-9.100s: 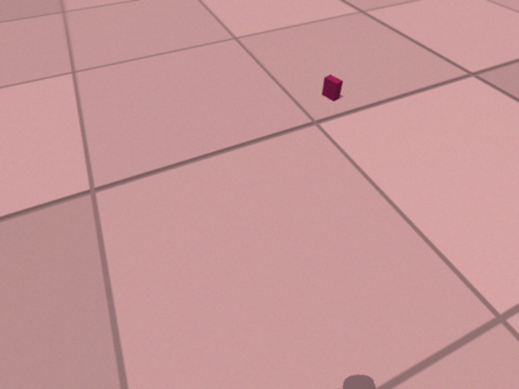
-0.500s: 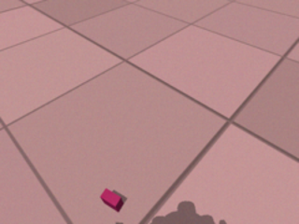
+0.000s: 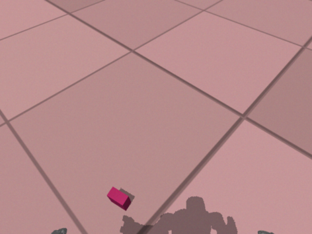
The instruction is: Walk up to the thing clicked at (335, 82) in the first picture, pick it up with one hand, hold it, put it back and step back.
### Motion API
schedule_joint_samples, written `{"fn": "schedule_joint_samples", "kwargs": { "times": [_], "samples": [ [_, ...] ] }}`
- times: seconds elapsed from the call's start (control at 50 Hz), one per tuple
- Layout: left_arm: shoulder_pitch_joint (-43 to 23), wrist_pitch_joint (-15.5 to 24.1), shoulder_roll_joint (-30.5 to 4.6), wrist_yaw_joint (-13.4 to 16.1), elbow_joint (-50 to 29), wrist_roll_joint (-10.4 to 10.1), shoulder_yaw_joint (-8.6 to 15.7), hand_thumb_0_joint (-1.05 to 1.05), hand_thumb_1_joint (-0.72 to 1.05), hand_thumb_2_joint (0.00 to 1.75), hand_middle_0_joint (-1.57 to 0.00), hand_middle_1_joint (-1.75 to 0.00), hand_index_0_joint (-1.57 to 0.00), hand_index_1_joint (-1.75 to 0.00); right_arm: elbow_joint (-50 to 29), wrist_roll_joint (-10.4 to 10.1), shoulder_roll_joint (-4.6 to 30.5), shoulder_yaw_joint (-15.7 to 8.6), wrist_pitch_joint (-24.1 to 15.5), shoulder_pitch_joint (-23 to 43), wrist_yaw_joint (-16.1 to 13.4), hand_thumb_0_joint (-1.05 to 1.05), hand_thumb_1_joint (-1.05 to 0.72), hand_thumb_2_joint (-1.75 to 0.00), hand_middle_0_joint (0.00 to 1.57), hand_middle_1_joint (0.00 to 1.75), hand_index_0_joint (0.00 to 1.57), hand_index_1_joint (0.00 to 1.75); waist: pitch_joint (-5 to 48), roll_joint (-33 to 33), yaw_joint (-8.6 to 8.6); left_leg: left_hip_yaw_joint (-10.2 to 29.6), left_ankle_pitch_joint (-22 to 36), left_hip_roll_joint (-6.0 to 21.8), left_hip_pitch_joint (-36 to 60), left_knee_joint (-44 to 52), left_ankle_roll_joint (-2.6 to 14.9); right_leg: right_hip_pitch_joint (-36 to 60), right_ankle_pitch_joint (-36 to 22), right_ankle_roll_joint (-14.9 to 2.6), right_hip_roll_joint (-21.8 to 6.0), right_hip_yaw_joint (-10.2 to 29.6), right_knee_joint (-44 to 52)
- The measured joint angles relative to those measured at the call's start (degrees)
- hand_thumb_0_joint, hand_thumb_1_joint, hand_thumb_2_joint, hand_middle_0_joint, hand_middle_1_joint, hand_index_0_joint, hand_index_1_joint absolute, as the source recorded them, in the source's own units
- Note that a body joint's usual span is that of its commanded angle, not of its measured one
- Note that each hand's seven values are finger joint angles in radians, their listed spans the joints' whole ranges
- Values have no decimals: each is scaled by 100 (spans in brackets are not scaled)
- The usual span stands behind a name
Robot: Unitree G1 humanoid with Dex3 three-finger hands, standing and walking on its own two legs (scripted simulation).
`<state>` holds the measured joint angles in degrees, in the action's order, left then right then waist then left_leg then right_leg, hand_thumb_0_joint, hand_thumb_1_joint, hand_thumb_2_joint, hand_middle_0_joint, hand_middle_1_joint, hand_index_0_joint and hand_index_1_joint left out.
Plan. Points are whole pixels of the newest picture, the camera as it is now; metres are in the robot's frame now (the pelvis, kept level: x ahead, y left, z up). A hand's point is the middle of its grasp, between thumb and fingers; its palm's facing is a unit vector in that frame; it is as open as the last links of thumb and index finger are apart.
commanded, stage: go down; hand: left
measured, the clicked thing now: (119, 198) +0.40 +0.24 -0.71
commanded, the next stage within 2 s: none
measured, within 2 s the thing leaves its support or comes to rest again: neither
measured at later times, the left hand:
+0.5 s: hand out of the picture +0.15 +0.28 -0.19, palm faces +0.06 -0.95 -0.32, open 16.7 cm
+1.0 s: hand out of the picture +0.14 +0.30 -0.22, palm faces +0.11 -0.95 -0.30, open 17.3 cm
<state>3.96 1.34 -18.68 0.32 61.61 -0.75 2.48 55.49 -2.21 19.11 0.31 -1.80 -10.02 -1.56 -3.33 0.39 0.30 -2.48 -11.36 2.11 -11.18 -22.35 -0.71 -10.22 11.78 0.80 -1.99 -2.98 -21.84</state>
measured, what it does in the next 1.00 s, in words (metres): lowers itself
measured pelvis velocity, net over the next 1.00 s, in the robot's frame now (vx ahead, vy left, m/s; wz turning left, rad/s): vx -0.02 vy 0.01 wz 0.00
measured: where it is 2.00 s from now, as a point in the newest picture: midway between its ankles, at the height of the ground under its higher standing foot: outside the picture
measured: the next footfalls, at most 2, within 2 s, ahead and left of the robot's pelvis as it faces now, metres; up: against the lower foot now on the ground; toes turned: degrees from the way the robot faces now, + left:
none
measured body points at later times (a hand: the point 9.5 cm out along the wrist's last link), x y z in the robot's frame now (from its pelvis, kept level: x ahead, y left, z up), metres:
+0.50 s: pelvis +0.00 +0.01 -0.06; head +0.08 +0.03 +0.38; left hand +0.14 +0.33 -0.17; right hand +0.13 -0.25 -0.16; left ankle +0.00 +0.13 -0.75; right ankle +0.00 -0.13 -0.74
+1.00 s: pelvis -0.02 +0.01 -0.11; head +0.09 +0.04 +0.33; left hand +0.13 +0.35 -0.20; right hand +0.16 -0.24 -0.19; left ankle +0.00 +0.13 -0.74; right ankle +0.00 -0.13 -0.74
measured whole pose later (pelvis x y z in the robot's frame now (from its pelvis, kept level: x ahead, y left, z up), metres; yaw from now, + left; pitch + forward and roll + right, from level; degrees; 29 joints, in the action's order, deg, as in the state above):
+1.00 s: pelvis -0.02 +0.01 -0.11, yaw +0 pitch +19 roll -3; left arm 15.1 -6.6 -21.6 -8.4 24.8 -0.9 18.1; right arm 31.0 0.3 13.6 -0.6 -10.1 -11.5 -3.9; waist 7.0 -0.1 1.3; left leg 0.9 -31.8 3.3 -59.0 -71.4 0.0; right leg -55.9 31.4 1.4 -2.5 -3.9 -68.2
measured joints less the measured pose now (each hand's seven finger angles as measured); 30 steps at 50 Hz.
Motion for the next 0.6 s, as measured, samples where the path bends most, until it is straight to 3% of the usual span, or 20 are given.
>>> {"fn": "schedule_joint_samples", "kwargs": {
  "times": [0.1,0.2,0.32,0.44,0.6],
  "samples": [
    [-690,3,-64,-168,36,329,504,1,61,60,-8,-14,-8,-13,-652,42,-332,-94,-72,-119,-25,1,-97,-92,20,30,20,30,65,-80,53,32,-221,37,-898,-706,-7,-890,224,-20,6,-1,-699],
    [-640,-194,-165,-268,-363,525,857,1,35,37,-5,-9,-6,-8,-1060,92,-536,-156,-56,-368,8,1,-96,-92,21,30,20,30,295,-123,107,11,-516,67,-1428,-1295,-3,-1425,488,-17,9,46,-1261],
    [-210,-514,-229,-342,-908,458,976,0,2,19,-5,-7,-6,-6,-1464,81,-507,-172,-98,-477,12,1,-93,-91,21,30,20,30,519,-45,168,24,-885,77,-2043,-2029,38,-2003,810,26,-11,64,-1917],
    [273,-622,-142,-473,-1802,354,1027,0,-28,9,-6,-6,-7,-6,-1800,108,-445,-243,-288,-423,-44,1,-89,-90,21,30,20,30,645,-36,118,73,-1278,73,-2789,-2889,71,-2712,1190,67,-48,57,-2736],
    [794,-973,-81,-465,-2931,334,1065,0,-49,6,-8,-7,-8,-7,-2090,122,-508,-165,-437,-247,-168,1,-87,-89,21,30,20,30,813,-70,82,163,-1591,93,-3300,-3533,73,-3164,1492,75,-49,1,-3317]
  ]
}}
